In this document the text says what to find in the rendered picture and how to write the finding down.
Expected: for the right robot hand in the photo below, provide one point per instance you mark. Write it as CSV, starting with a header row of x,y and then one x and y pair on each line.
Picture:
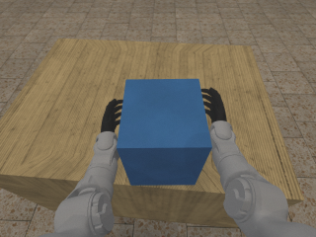
x,y
217,111

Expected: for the pedestal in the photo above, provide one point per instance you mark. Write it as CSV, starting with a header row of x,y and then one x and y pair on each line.
x,y
47,135

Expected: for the left robot forearm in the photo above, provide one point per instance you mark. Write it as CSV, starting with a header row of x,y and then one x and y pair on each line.
x,y
102,170

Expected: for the robot left upper arm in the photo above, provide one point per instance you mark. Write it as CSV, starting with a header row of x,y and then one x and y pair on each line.
x,y
88,215

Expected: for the right robot forearm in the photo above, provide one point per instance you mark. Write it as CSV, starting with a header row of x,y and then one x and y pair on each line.
x,y
228,159

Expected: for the carton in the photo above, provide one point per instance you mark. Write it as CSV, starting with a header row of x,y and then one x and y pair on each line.
x,y
163,135

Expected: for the robot right upper arm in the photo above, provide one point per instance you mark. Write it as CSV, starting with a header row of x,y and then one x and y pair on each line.
x,y
261,210

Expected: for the left robot hand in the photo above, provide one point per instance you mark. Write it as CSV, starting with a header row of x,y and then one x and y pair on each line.
x,y
109,122

